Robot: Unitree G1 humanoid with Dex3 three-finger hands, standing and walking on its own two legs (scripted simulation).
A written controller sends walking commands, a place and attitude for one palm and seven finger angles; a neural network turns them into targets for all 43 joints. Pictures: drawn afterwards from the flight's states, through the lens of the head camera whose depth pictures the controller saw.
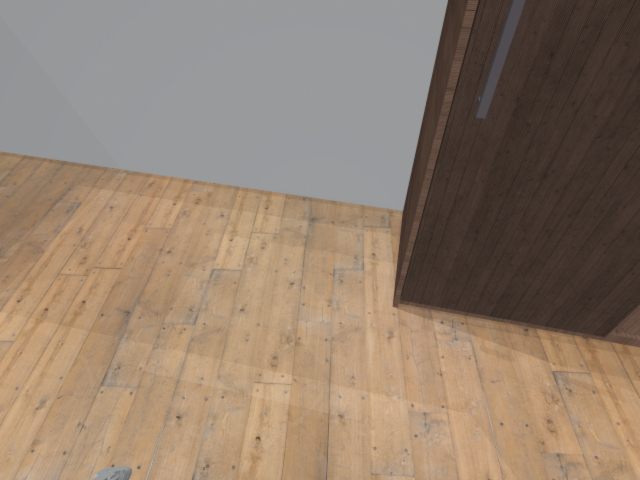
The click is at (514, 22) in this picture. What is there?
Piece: wardrobe's sliding door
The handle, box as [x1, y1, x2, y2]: [475, 0, 525, 118]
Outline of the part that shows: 525,0 511,0 481,96 478,97 477,100 477,109 475,113 476,117 485,117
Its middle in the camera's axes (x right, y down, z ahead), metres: +0.35 -0.39 +0.73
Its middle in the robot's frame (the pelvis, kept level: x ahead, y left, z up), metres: +0.84 -0.30 +0.23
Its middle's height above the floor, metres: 1.00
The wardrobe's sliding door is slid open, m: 0.00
